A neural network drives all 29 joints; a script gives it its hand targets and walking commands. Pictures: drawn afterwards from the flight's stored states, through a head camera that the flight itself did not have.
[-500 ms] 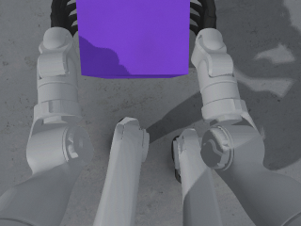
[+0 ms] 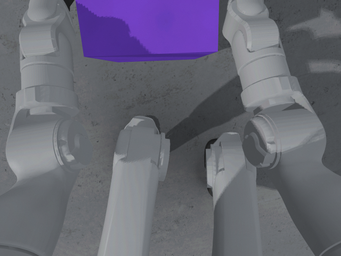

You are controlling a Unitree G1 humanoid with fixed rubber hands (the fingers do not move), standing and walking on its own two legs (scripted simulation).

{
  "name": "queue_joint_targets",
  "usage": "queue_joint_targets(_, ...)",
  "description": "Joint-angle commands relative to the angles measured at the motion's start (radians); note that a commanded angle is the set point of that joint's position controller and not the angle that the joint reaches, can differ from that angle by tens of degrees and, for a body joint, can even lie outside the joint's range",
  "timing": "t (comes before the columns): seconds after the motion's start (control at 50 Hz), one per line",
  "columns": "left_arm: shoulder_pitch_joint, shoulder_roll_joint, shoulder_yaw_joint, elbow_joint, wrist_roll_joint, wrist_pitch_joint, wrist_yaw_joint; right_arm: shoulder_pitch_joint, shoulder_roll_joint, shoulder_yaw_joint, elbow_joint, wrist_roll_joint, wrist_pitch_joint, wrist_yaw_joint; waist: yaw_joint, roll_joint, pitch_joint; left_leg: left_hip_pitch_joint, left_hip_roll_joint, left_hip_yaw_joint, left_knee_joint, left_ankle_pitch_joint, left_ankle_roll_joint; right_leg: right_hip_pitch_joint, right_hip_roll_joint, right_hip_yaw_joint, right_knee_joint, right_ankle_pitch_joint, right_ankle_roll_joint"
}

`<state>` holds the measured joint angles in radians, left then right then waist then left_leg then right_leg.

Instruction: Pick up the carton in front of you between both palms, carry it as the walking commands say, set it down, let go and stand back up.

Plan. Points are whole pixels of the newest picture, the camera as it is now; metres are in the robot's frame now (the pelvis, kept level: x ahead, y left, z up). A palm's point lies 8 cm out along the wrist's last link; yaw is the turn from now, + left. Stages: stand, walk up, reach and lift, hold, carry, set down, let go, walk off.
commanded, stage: set down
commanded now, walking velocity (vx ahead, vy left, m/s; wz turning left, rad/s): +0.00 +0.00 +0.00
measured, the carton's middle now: (151, 5) +0.52 +0.15 -0.24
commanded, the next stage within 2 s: none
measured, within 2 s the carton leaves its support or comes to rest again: rests again in 0.38 s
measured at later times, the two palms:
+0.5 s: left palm (70, 12) +0.47 +0.29 -0.20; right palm (239, 1) +0.55 -0.01 -0.20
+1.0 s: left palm (71, 15) +0.47 +0.30 -0.21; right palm (240, 2) +0.55 -0.01 -0.20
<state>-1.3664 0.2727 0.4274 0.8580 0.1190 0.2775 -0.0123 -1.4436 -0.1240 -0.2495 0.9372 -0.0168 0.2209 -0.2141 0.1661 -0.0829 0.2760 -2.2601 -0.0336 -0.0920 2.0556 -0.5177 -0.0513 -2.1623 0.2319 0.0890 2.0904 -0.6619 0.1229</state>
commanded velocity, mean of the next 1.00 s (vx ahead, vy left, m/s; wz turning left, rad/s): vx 0.00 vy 0.00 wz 0.00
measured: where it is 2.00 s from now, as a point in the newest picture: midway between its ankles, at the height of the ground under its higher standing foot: (178, 168)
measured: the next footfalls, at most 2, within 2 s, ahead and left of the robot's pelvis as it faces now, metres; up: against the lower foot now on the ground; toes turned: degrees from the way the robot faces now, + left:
none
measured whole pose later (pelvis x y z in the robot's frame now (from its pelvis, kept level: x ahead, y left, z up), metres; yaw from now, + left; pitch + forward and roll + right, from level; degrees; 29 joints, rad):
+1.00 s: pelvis -0.01 -0.01 -0.02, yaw +1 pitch +35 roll -1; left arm -1.47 0.36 0.49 1.11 0.13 0.12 -0.11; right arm -1.58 -0.21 -0.13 1.11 0.01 0.14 -0.11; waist 0.16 -0.07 0.46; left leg -2.23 0.03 -0.06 2.13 -0.51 -0.04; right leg -2.17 0.19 0.05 2.19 -0.64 0.09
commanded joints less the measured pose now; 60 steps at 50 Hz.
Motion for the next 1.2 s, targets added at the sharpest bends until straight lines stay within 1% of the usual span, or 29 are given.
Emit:
queue_joint_targets(0.0, -0.532, -0.782, -0.342, -0.049, -0.107, -0.035, -0.276, -0.562, 0.881, 0.34, -0.085, 0.083, -0.029, 0.256, 0.121, -0.081, -1.163, 0.734, -0.046, 0.172, -0.128, 0.492, 0.02, 0.323, 0.004, -0.201, -0.141, 0.314, -0.079)
queue_joint_targets(0.1, -0.55, -0.738, -0.316, -0.047, -0.093, -0.045, -0.284, -0.569, 0.867, 0.335, -0.07, 0.085, -0.035, 0.255, 0.14, -0.103, -1.114, 0.645, -0.037, 0.176, -0.114, 0.447, 0.029, 0.335, 0.002, -0.188, -0.133, 0.315, -0.082)
queue_joint_targets(0.24, -0.597, -0.655, -0.297, -0.05, -0.104, -0.064, -0.284, -0.605, 0.832, 0.359, -0.067, 0.109, -0.046, 0.242, 0.172, -0.134, -1.099, 0.568, -0.022, 0.181, -0.094, 0.398, 0.043, 0.405, -0.003, -0.165, -0.117, 0.327, -0.081)
queue_joint_targets(0.36, -0.595, -0.62, -0.29, -0.015, -0.105, -0.078, -0.282, -0.611, 0.798, 0.354, -0.044, 0.118, -0.058, 0.248, 0.169, -0.118, -1.026, 0.555, -0.018, 0.174, -0.081, 0.387, 0.054, 0.365, -0.003, -0.155, -0.108, 0.311, -0.084)
queue_joint_targets(0.48, -0.574, -0.596, -0.285, 0.019, -0.106, -0.09, -0.275, -0.588, 0.751, 0.334, -0.001, 0.112, -0.073, 0.252, 0.155, -0.102, -0.959, 0.552, -0.016, 0.159, -0.071, 0.397, 0.059, 0.316, -0.004, -0.153, -0.092, 0.304, -0.088)
queue_joint_targets(0.56, -0.546, -0.568, -0.254, 0.055, -0.084, -0.089, -0.273, -0.562, 0.702, 0.297, 0.034, 0.086, -0.074, 0.26, 0.136, -0.104, -0.866, 0.518, -0.015, 0.144, -0.073, 0.346, 0.064, 0.26, -0.008, -0.152, -0.095, 0.249, -0.093)
queue_joint_targets(0.68, -0.515, -0.516, -0.214, 0.103, -0.053, -0.089, -0.268, -0.532, 0.624, 0.248, 0.079, 0.052, -0.072, 0.269, 0.119, -0.105, -0.77, 0.476, -0.011, 0.128, -0.079, 0.28, 0.072, 0.218, -0.016, -0.149, -0.1, 0.191, -0.099)
queue_joint_targets(0.74, -0.498, -0.484, -0.194, 0.122, -0.039, -0.089, -0.265, -0.517, 0.586, 0.23, 0.095, 0.039, -0.07, 0.27, 0.114, -0.106, -0.73, 0.457, -0.009, 0.123, -0.081, 0.251, 0.075, 0.211, -0.021, -0.145, -0.102, 0.169, -0.1)
queue_joint_targets(0.82, -0.48, -0.437, -0.162, 0.142, -0.023, -0.095, -0.257, -0.514, 0.536, 0.221, 0.096, 0.033, -0.072, 0.264, 0.116, -0.104, -0.712, 0.45, -0.005, 0.123, -0.079, 0.231, 0.074, 0.23, -0.027, -0.142, -0.1, 0.159, -0.094)
queue_joint_targets(0.88, -0.455, -0.355, -0.119, 0.162, -0.011, -0.111, -0.239, -0.517, 0.45, 0.219, 0.089, 0.038, -0.08, 0.245, 0.117, -0.097, -0.722, 0.464, 0.0, 0.126, -0.074, 0.228, 0.066, 0.266, -0.038, -0.142, -0.094, 0.157, -0.082)
queue_joint_targets(0.9, -0.427, -0.274, -0.086, 0.174, -0.006, -0.121, -0.222, -0.505, 0.369, 0.211, 0.086, 0.04, -0.085, 0.229, 0.118, -0.09, -0.73, 0.474, 0.003, 0.129, -0.074, 0.23, 0.061, 0.284, -0.046, -0.143, -0.092, 0.159, -0.076)
queue_joint_targets(0.92, -0.381, -0.132, -0.03, 0.193, 0.006, -0.138, -0.191, -0.471, 0.227, 0.189, 0.084, 0.033, -0.09, 0.2, 0.121, -0.076, -0.733, 0.491, 0.009, 0.131, -0.074, 0.231, 0.052, 0.306, -0.059, -0.144, -0.09, 0.159, -0.069)
queue_joint_targets(0.94, -0.335, 0.033, 0.024, 0.209, 0.012, -0.161, -0.147, -0.433, 0.066, 0.17, 0.077, 0.035, -0.098, 0.16, 0.126, -0.066, -0.75, 0.51, 0.018, 0.133, -0.076, 0.239, 0.043, 0.329, -0.073, -0.143, -0.088, 0.169, -0.06)
queue_joint_targets(0.96, -0.292, 0.223, 0.069, 0.229, 0.006, -0.19, -0.093, -0.389, -0.114, 0.155, 0.077, 0.043, -0.105, 0.113, 0.132, -0.05, -0.772, 0.533, 0.027, 0.134, -0.076, 0.253, 0.036, 0.351, -0.088, -0.139, -0.084, 0.182, -0.052)
queue_joint_targets(0.98, -0.304, 0.313, 0.082, 0.238, -0.019, -0.218, -0.048, -0.389, -0.189, 0.164, 0.075, 0.06, -0.107, 0.08, 0.138, -0.037, -0.802, 0.558, 0.032, 0.13, -0.074, 0.275, 0.033, 0.369, -0.096, -0.126, -0.08, 0.201, -0.045)
queue_joint_targets(1.0, -0.325, 0.353, 0.067, 0.247, -0.054, -0.238, -0.023, -0.395, -0.218, 0.178, 0.076, 0.082, -0.106, 0.064, 0.135, -0.037, -0.827, 0.581, 0.036, 0.127, -0.07, 0.303, 0.033, 0.391, -0.098, -0.118, -0.074, 0.223, -0.042)
queue_joint_targets(1.02, -0.341, 0.379, 0.048, 0.257, -0.088, -0.253, -0.009, -0.401, -0.233, 0.19, 0.074, 0.102, -0.105, 0.058, 0.132, -0.04, -0.852, 0.593, 0.041, 0.127, -0.063, 0.326, 0.035, 0.41, -0.102, -0.111, -0.068, 0.244, -0.041)
queue_joint_targets(1.06, -0.361, 0.403, 0.005, 0.267, -0.154, -0.272, -0.002, -0.42, -0.236, 0.223, 0.057, 0.14, -0.106, 0.055, 0.126, -0.056, -0.905, 0.605, 0.049, 0.126, -0.05, 0.375, 0.042, 0.443, -0.112, -0.105, -0.054, 0.285, -0.04)
queue_joint_targets(1.1, -0.371, 0.395, -0.045, 0.275, -0.213, -0.281, -0.009, -0.435, -0.217, 0.262, 0.028, 0.177, -0.108, 0.059, 0.123, -0.066, -0.944, 0.621, 0.055, 0.124, -0.042, 0.426, 0.048, 0.457, -0.119, -0.106, -0.044, 0.321, -0.041)
queue_joint_targets(1.14, -0.374, 0.387, -0.081, 0.269, -0.255, -0.282, -0.02, -0.438, -0.207, 0.284, -0.012, 0.202, -0.11, 0.063, 0.119, -0.068, -0.992, 0.657, 0.058, 0.122, -0.038, 0.472, 0.052, 0.469, -0.124, -0.114, -0.034, 0.344, -0.042)
queue_joint_targets(1.18, -0.37, 0.394, -0.1, 0.244, -0.279, -0.276, -0.025, -0.428, -0.213, 0.288, -0.056, 0.211, -0.108, 0.06, 0.118, -0.061, -1.065, 0.719, 0.058, 0.122, -0.039, 0.509, 0.052, 0.489, -0.126, -0.128, -0.028, 0.352, -0.043)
